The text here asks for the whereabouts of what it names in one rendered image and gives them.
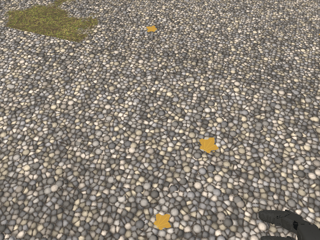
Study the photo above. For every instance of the robot right hand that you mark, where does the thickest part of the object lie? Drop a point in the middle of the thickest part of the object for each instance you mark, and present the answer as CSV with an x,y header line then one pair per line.
x,y
291,222

